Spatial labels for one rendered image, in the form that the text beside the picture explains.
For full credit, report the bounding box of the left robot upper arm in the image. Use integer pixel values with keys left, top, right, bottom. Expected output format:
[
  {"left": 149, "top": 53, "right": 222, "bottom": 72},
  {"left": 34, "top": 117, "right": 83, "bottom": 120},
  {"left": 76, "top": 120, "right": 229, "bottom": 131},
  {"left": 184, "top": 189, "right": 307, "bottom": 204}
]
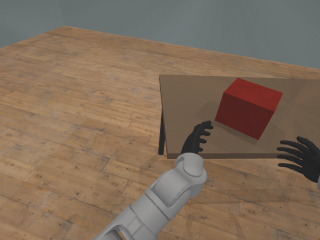
[{"left": 99, "top": 229, "right": 123, "bottom": 240}]

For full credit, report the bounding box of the robot right hand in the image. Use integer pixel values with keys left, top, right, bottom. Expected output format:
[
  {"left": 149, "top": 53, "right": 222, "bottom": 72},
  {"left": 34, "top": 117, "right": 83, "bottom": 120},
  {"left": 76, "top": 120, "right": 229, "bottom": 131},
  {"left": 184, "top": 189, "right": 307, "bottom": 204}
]
[{"left": 277, "top": 136, "right": 320, "bottom": 183}]

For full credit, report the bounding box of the robot left hand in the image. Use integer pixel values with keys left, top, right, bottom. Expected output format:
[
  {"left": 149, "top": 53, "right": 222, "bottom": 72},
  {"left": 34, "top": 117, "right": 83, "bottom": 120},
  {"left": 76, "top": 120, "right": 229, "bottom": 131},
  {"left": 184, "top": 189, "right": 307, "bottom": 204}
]
[{"left": 181, "top": 120, "right": 214, "bottom": 155}]

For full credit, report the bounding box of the carton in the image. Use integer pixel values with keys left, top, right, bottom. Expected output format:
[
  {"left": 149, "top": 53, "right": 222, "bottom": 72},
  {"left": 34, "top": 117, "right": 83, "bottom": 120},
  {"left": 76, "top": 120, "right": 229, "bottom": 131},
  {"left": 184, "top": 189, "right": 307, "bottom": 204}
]
[{"left": 215, "top": 78, "right": 283, "bottom": 140}]

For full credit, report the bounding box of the table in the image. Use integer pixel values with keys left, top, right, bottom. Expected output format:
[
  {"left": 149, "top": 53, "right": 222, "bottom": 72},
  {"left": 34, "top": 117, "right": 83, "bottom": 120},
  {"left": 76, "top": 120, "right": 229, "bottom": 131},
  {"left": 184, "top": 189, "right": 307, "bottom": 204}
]
[{"left": 158, "top": 74, "right": 320, "bottom": 159}]

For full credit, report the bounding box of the left robot forearm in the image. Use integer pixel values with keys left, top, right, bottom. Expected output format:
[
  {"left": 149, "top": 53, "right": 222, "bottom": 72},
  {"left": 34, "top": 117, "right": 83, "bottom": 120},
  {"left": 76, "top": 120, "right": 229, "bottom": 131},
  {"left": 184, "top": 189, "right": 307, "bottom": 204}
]
[{"left": 92, "top": 152, "right": 207, "bottom": 240}]

